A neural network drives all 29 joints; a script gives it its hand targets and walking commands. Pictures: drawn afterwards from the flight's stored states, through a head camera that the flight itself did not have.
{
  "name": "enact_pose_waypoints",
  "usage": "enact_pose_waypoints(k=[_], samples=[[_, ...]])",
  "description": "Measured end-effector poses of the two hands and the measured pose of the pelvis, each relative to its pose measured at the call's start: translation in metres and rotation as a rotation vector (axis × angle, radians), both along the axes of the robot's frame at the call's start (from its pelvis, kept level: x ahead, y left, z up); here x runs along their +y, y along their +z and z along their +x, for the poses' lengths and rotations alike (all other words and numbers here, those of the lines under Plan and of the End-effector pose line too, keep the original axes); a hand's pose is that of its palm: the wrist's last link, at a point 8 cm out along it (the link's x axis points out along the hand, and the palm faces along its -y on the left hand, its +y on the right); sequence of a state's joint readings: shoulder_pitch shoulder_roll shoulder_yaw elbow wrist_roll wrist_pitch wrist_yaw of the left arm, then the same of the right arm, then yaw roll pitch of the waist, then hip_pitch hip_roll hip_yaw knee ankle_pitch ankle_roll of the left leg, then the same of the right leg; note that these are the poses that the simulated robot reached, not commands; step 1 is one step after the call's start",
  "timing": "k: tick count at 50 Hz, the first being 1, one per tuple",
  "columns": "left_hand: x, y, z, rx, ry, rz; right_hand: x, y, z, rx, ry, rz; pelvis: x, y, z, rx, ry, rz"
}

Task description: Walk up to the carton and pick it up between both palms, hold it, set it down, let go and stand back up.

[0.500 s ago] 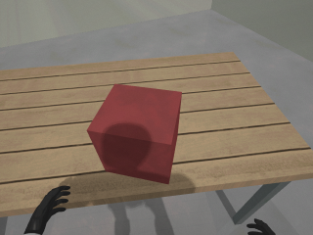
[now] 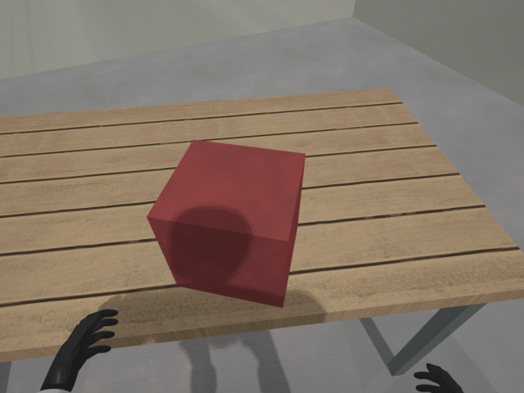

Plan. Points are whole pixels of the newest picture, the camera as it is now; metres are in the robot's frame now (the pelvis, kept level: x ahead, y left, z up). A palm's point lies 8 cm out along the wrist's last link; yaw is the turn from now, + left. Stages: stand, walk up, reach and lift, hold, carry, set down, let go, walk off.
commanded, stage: stand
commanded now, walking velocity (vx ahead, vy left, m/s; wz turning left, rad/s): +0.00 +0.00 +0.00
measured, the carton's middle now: (238, 223) +0.40 +0.03 +0.04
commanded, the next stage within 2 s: none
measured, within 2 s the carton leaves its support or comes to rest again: neither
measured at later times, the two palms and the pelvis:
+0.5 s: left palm (66, 374) +0.18 +0.26 +0.01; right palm out of the picture +0.11 -0.30 -0.09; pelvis +0.00 +0.00 +0.00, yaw +0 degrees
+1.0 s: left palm (65, 375) +0.18 +0.26 +0.01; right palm out of the picture +0.11 -0.30 -0.09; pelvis -0.01 +0.00 +0.00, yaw +0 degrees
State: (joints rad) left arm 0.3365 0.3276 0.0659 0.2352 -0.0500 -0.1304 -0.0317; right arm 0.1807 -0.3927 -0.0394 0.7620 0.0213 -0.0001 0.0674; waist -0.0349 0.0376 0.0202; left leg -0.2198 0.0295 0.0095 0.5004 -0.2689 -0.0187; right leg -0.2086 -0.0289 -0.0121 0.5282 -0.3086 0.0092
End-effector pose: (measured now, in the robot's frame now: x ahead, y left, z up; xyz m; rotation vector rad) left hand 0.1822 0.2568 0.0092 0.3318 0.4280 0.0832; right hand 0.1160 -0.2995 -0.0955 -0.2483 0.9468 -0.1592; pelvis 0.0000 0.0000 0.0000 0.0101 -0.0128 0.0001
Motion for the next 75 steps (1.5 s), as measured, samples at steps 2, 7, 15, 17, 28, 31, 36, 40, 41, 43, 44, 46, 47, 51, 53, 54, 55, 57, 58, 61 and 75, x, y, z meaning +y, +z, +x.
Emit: enact_pose_waypoints(k=[2,7,15,17,28,31,36,40,41,43,44,46,47,51,53,54,55,57,58,61,75], samples=[[0.0,0.0,0.0,0.0,-0.001,0.0,-0.001,0.0,-0.001,0.004,-0.002,-0.002,0.0,0.0,0.0,0.0,0.0,0.0],[0.0,0.0,0.0,0.0,-0.004,0.0,-0.002,0.0,-0.004,0.012,-0.005,-0.008,0.0,0.0,0.0,0.0,0.0,0.0],[0.0,0.0,0.0,-0.001,-0.004,0.0,-0.003,-0.001,-0.006,0.017,-0.006,-0.01,0.0,0.0,0.0,0.0,0.0,0.0],[0.0,0.0,0.0,-0.001,-0.003,0.0,-0.003,0.0,-0.005,0.015,-0.006,-0.012,0.0,0.0,0.0,-0.001,0.0,0.0],[0.001,-0.001,-0.001,-0.015,0.002,-0.008,-0.004,0.005,-0.003,0.002,-0.005,-0.025,0.0,0.0,-0.004,-0.005,0.0,0.0],[0.001,-0.001,-0.001,-0.018,-0.002,-0.009,-0.005,0.005,-0.006,0.013,-0.009,-0.029,0.0,0.0,-0.004,-0.006,0.0,0.0],[0.001,-0.001,-0.001,-0.021,-0.004,-0.012,-0.004,0.005,-0.009,0.016,-0.01,-0.027,0.0,0.0,-0.005,-0.007,0.0,-0.001],[0.002,-0.002,-0.001,-0.021,-0.005,-0.012,-0.003,0.004,-0.011,0.022,-0.012,-0.026,0.0,0.0,-0.005,-0.007,0.0,-0.001],[0.002,-0.002,-0.001,-0.021,-0.005,-0.012,-0.003,0.004,-0.011,0.023,-0.013,-0.026,0.0,0.0,-0.005,-0.007,0.0,-0.001],[0.002,-0.002,-0.001,-0.022,-0.005,-0.012,-0.003,0.004,-0.012,0.023,-0.013,-0.026,0.0,0.0,-0.006,-0.008,0.0,-0.001],[0.002,-0.002,-0.001,-0.022,-0.006,-0.012,-0.003,0.004,-0.011,0.022,-0.013,-0.026,0.0,0.0,-0.006,-0.008,0.0,-0.001],[0.002,-0.002,-0.001,-0.023,-0.005,-0.013,-0.002,0.004,-0.01,0.018,-0.012,-0.025,0.0,0.0,-0.006,-0.009,0.0,-0.001],[0.002,-0.002,-0.001,-0.025,-0.004,-0.014,-0.002,0.005,-0.009,0.014,-0.011,-0.025,0.0,0.0,-0.007,-0.009,0.0,-0.001],[0.002,-0.002,-0.001,-0.029,-0.002,-0.016,-0.002,0.007,-0.007,0.002,-0.008,-0.027,0.001,0.0,-0.008,-0.011,0.0,-0.001],[0.002,-0.002,-0.001,-0.03,-0.002,-0.017,-0.002,0.008,-0.005,-0.003,-0.007,-0.029,0.001,0.0,-0.008,-0.011,0.0,-0.001],[0.002,-0.002,-0.001,-0.03,-0.002,-0.017,-0.001,0.008,-0.005,-0.005,-0.006,-0.028,0.001,0.0,-0.008,-0.012,0.0,-0.001],[0.002,-0.002,-0.001,-0.03,-0.003,-0.017,-0.001,0.008,-0.005,-0.006,-0.006,-0.028,0.001,0.0,-0.008,-0.012,0.0,-0.001],[0.002,-0.002,-0.001,-0.029,-0.004,-0.017,-0.001,0.008,-0.006,-0.002,-0.006,-0.027,0.001,0.0,-0.008,-0.012,0.0,-0.001],[0.002,-0.002,-0.001,-0.029,-0.004,-0.016,-0.001,0.007,-0.008,0.001,-0.007,-0.027,0.001,0.0,-0.008,-0.012,0.0,-0.001],[0.002,-0.002,-0.001,-0.029,-0.005,-0.016,-0.002,0.006,-0.011,0.014,-0.011,-0.027,0.001,0.0,-0.008,-0.012,0.0,-0.001],[0.002,-0.002,-0.001,-0.031,-0.005,-0.017,-0.002,0.005,-0.014,0.021,-0.015,-0.028,0.001,0.0,-0.009,-0.012,0.0,-0.001]])
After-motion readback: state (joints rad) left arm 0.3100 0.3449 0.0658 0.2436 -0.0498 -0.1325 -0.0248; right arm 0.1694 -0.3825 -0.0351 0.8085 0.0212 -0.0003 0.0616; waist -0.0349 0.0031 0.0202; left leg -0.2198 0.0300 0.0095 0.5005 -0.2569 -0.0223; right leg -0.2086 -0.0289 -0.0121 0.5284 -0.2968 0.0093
